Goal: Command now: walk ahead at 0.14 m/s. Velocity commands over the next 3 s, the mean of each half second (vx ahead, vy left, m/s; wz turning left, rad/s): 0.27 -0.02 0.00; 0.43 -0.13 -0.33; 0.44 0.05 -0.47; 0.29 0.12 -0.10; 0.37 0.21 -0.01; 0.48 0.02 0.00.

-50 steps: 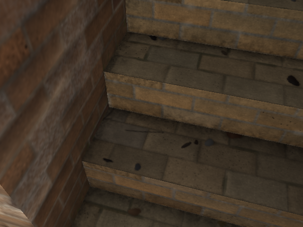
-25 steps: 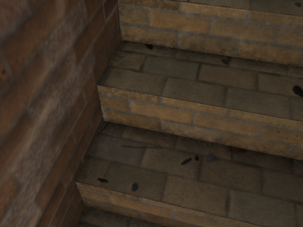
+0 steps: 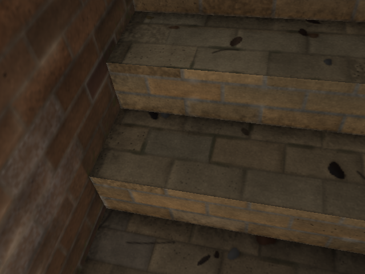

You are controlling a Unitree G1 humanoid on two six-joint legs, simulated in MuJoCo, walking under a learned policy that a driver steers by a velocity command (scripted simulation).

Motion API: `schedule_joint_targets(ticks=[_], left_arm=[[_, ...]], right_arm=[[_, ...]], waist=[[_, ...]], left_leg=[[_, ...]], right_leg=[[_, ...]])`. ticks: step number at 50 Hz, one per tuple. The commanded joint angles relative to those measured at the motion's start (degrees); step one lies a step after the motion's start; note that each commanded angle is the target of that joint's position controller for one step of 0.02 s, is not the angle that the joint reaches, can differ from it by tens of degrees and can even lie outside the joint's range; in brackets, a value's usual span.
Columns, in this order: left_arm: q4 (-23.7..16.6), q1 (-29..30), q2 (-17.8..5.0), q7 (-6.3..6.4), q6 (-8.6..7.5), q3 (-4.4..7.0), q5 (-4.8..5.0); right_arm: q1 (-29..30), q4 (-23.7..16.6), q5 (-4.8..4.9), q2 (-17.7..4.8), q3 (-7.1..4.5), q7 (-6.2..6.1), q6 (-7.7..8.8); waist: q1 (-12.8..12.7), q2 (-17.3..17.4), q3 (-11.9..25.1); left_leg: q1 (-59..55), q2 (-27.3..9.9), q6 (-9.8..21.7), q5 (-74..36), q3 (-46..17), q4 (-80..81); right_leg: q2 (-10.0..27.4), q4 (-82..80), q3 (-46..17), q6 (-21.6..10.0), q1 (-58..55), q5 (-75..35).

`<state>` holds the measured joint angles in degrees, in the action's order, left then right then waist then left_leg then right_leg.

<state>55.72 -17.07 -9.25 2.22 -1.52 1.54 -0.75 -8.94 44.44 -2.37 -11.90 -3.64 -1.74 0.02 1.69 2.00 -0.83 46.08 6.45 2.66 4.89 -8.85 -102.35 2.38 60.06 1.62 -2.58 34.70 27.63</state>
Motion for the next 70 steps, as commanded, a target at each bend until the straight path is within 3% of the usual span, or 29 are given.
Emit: schedule_joint_targets(ticks=[1, 4, 5, 8, 12, 13, 16, 17, 20, 22, 23, 24, 26, 28, 30, 34, 46, 51, 53, 57, 58, 59, 61, 62, 64, 66, 67, 68, 70], left_arm=[[-1.93, 4.70, -3.84, -1.00, -3.37, 0.80, 1.31], [-4.73, 5.62, -5.80, 0.75, -3.38, 0.56, 0.29], [-10.13, 11.86, -4.54, -2.36, -3.73, -0.91, -0.71], [-4.50, -5.31, -10.21, -5.51, -3.39, 1.72, -2.73], [6.50, -24.89, -1.16, -5.04, -1.49, -0.88, -6.08], [-0.83, -14.96, -10.96, -0.43, -4.76, 2.37, 1.49], [-0.34, -13.23, -10.08, 1.13, -7.78, 1.52, 0.78], [7.87, -25.14, 3.48, -1.73, -5.10, -2.89, -5.32], [9.40, -25.74, -0.96, -4.77, -2.55, -1.00, -9.20], [5.88, -15.86, -4.48, -8.01, -2.04, -1.11, -3.49], [2.17, -7.65, -12.70, -2.06, -3.43, 1.46, 6.20], [3.40, -10.93, -16.12, -1.28, -4.57, 1.57, 7.43], [4.52, -12.54, -19.28, -1.97, -4.80, 4.42, 6.81], [-3.57, -4.61, -9.84, -3.57, -3.55, 4.74, 2.61], [-7.86, -5.52, 1.67, -2.89, -2.06, 2.44, -1.95], [-12.42, 0.88, -0.42, -1.72, 3.99, 1.44, -4.06], [-24.73, 18.65, 5.13, 1.96, 7.32, 0.41, -3.39], [-31.13, 28.10, 3.52, -1.23, 4.14, 0.74, -1.20], [-32.11, 26.84, 5.63, -3.25, 4.79, -1.75, 0.52], [-23.11, -1.40, -0.94, -1.20, 6.88, 1.07, -0.89], [-22.95, -5.50, -8.20, -2.75, 6.40, 3.62, -2.15], [-14.18, -19.08, -21.10, -3.73, 3.48, 7.72, 0.26], [-13.77, -16.77, -23.88, -9.51, 0.31, 8.21, -0.12], [-13.51, -7.44, -19.50, -10.77, -0.49, 7.03, 3.27], [-10.76, 3.31, -12.23, -11.46, -0.70, 4.25, 1.45], [-9.29, 6.36, -5.82, -12.70, -0.51, 1.09, -2.38], [-9.49, 8.20, -5.94, -12.29, -1.50, 0.87, -0.78], [-8.47, 4.59, -5.05, -3.01, -2.20, 2.93, 1.15], [-5.11, -6.05, -6.69, 0.81, -4.12, 2.65, -0.56]], right_arm=[[-9.32, -1.90, -0.01, 4.69, 1.75, -1.79, -1.97], [-4.95, -3.06, 2.03, 1.29, 1.27, -2.23, -2.86], [-8.26, -2.05, 4.56, -0.34, 4.06, 4.66, -3.08], [-6.98, 1.15, 0.34, -4.94, 2.02, 5.95, -1.00], [9.95, -3.07, 0.98, 4.53, 6.79, 4.23, 3.30], [15.66, -10.05, -1.30, 5.17, 3.96, 0.97, 2.61], [11.91, -12.23, -0.08, 4.96, 3.83, -1.04, 0.40], [15.46, -10.15, -1.31, 7.93, 8.98, 4.21, -1.17], [23.43, -14.81, -0.31, 6.84, 9.85, 5.47, 1.18], [37.23, -19.92, 0.04, 3.30, 9.82, 5.98, -1.00], [10.22, -14.56, 4.25, 5.73, 7.00, 1.98, -1.63], [-3.40, -7.51, 5.18, 1.51, 5.12, -0.51, -1.60], [-14.77, -3.22, 3.90, -1.81, 1.44, -2.84, -1.08], [-14.95, -2.01, -0.29, -15.37, -3.39, -5.93, -1.01], [-0.82, 0.40, 1.09, -13.63, -2.93, -4.36, 1.77], [2.54, 7.18, 0.79, 2.51, 1.98, -2.93, 5.83], [-16.19, 7.52, 1.92, -9.35, -2.11, -3.65, 9.71], [-18.03, 4.87, -0.75, -10.17, -3.24, -3.16, 7.65], [-13.37, 1.95, 1.39, -13.64, -3.60, -2.72, 7.45], [-8.18, -1.06, 3.98, -16.83, -3.01, 0.17, 7.87], [-6.62, -2.80, 4.74, -17.02, -3.59, 1.79, 8.81], [-3.44, -6.80, -6.13, -2.05, -1.67, 11.29, 6.73], [-7.31, -4.35, 2.15, -6.29, -4.03, 9.48, 7.03], [-9.74, -2.86, 3.18, -5.97, -2.75, 7.45, 7.14], [-8.83, -4.79, 3.73, -6.67, -0.48, 4.31, 6.99], [-11.86, -3.30, 5.10, -6.27, -0.01, 3.36, 4.30], [-10.77, -3.48, 4.30, -4.66, 0.93, 3.66, 2.91], [-5.80, -2.54, -3.25, 1.34, 2.16, -0.31, 1.45], [-4.73, -1.65, -0.82, 4.74, 2.88, 0.42, -0.11]], waist=[[5.38, -8.99, -3.21], [4.06, -6.02, 0.07], [1.35, -18.15, 17.23], [-6.28, -9.29, 2.62], [-12.33, -5.99, -1.01], [-4.50, -2.54, -10.19], [-2.40, -4.87, -8.46], [-8.79, -11.16, 9.77], [-6.95, -3.62, 3.29], [-3.47, -8.60, -0.33], [3.14, -12.30, -3.50], [6.55, -9.41, 6.31], [12.22, -11.80, 18.89], [10.86, 11.29, 23.29], [-2.95, 2.30, 16.74], [-9.32, -0.21, 3.68], [-3.41, 7.67, -0.83], [-0.07, 12.18, 1.34], [-1.89, 12.70, -1.33], [-10.63, 6.84, 18.02], [-13.54, 1.10, 20.73], [-11.85, -21.88, 29.11], [-10.14, -27.34, 8.52], [-4.34, -26.64, 8.45], [1.83, -7.04, 9.69], [4.21, -4.75, 7.89], [5.85, -7.37, 6.78], [3.08, 8.57, -0.12], [0.11, -0.07, 1.91]], left_leg=[[7.60, -0.17, -1.15, 5.59, -0.03, -0.24], [-0.48, -2.21, -4.13, 5.70, 4.38, 14.64], [2.79, -3.88, -6.48, 2.41, 5.73, 7.37], [19.03, -2.44, -1.71, 4.32, 1.03, -5.39], [56.79, -5.26, 8.83, 14.99, -2.09, -20.59], [45.88, -7.88, 2.84, 21.33, 6.05, -12.27], [38.31, -11.62, 1.38, 16.41, 9.64, -11.44], [53.60, -11.08, 7.41, 21.86, 3.13, -24.33], [64.73, -15.03, 12.67, 24.67, 5.68, -5.89], [13.94, -12.38, 10.04, 32.40, 13.63, 13.61], [-11.42, -11.94, 7.73, 20.78, 21.58, 21.35], [-29.28, -5.54, 5.40, 19.06, 22.44, 22.08], [-35.32, -4.83, 4.43, 18.90, 14.15, 41.76], [-32.42, -30.13, 12.00, 38.62, -48.44, 87.31], [-22.88, -29.94, 8.81, 45.63, -41.32, 85.66], [-11.49, -26.05, 4.11, 21.83, -9.30, 72.10], [-40.69, -31.04, 4.08, 21.16, 8.68, 88.46], [-47.45, -31.82, 3.60, 29.07, 12.07, 93.67], [-38.85, -30.06, 3.38, 28.22, 17.96, 101.77], [-39.12, -28.12, 6.52, -72.36, 24.73, 67.77], [-35.38, -25.34, 3.99, -56.69, 21.91, 48.35], [5.50, -12.52, 3.75, -6.46, -0.02, 22.68], [28.03, 4.18, 6.72, -19.01, -26.92, -11.04], [26.82, -0.61, 6.30, -20.57, -20.58, -14.21], [29.25, -1.28, 4.07, -16.72, -12.32, -22.03], [31.39, -3.82, 3.28, -19.91, -12.49, -20.78], [31.29, -7.58, 1.81, -17.67, -7.47, -16.24], [20.29, -9.73, -2.85, 0.73, 1.04, -6.94], [24.97, -6.95, -3.20, 5.24, 6.14, -17.64]], right_leg=[[8.36, -27.43, -12.78, -4.06, -2.37, -24.06], [10.49, -34.20, -11.23, -6.72, -5.51, -33.87], [6.81, -37.11, -8.40, -8.79, -13.77, -27.41], [12.48, -40.86, -16.87, -13.74, -26.91, -11.07], [18.27, -40.58, -22.11, -14.68, -56.44, -13.83], [16.78, -46.48, -19.19, -11.94, -40.21, -9.92], [16.78, -54.28, -15.01, -11.74, -30.43, -7.43], [18.29, -44.78, -17.08, -12.06, -50.87, -14.46], [17.62, -49.00, -14.79, -9.55, -52.41, -15.33], [13.78, -69.27, -10.81, -11.30, -1.79, -11.21], [9.50, -68.51, 1.68, -12.51, -3.24, -36.51], [7.91, -53.59, 3.64, -11.37, -6.68, -71.75], [8.13, -25.36, 0.75, -5.65, -22.35, -86.89], [-8.78, 32.81, -8.97, -1.39, -6.29, -26.20], [-7.05, 53.83, -14.70, -0.87, 3.35, -34.67], [-5.41, 60.61, -11.68, -2.03, 18.83, -38.41], [-3.39, 73.33, -9.98, -1.56, 53.78, -13.03], [1.14, 61.40, -9.17, -1.88, 55.48, -9.09], [6.98, 34.94, -2.28, -4.67, 39.91, 1.43], [-8.45, 15.46, 6.32, -9.95, -10.44, 13.12], [-10.45, -5.27, -8.15, -11.32, -12.43, 15.34], [3.47, -28.48, -52.13, -16.62, -34.91, 5.20], [5.55, -35.42, -54.12, 7.18, -23.93, 29.11], [3.98, -30.39, -40.92, 1.66, -16.50, 16.99], [2.60, -26.34, -33.92, -8.43, -10.25, -5.56], [7.80, -32.40, -34.31, -6.83, -4.87, -7.34], [7.37, -31.56, -27.22, -4.46, -1.59, -9.61], [6.95, -32.57, -21.77, 2.09, -2.54, -28.55], [4.54, -30.68, -17.42, 4.60, -10.18, -41.58]])
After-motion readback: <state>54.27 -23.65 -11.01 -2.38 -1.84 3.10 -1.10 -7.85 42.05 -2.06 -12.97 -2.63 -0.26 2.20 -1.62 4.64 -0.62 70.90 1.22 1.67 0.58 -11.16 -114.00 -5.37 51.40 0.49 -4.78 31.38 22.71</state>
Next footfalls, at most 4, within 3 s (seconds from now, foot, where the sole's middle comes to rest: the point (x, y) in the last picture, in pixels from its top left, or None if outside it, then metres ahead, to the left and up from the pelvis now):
0.50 left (133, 256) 0.46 0.21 -0.52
1.14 right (281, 167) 0.61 -0.23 -0.33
1.76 left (259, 46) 0.90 -0.20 -0.14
2.16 right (321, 43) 0.88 -0.37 -0.14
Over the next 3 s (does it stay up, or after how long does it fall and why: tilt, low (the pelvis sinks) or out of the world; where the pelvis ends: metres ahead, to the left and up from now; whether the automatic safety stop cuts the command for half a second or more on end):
stays up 1.16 -0.21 0.78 its command is cut before an obstacle after 0.5 s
